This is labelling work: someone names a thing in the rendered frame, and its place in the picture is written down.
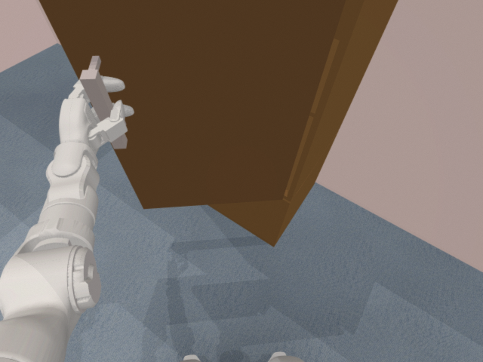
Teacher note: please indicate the left robot upper arm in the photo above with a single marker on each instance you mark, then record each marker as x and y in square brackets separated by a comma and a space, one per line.
[44, 293]

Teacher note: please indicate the handle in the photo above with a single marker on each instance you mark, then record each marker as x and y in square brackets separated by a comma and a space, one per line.
[97, 94]

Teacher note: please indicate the cupboard door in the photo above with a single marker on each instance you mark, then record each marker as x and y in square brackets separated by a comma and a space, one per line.
[221, 89]

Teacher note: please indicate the left robot shin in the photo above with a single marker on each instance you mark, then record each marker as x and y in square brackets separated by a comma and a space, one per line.
[192, 356]

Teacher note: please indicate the robot left forearm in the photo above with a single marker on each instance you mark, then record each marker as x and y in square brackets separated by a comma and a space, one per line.
[70, 209]

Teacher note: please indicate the left robot hand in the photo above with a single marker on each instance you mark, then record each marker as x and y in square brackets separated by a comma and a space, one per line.
[79, 123]

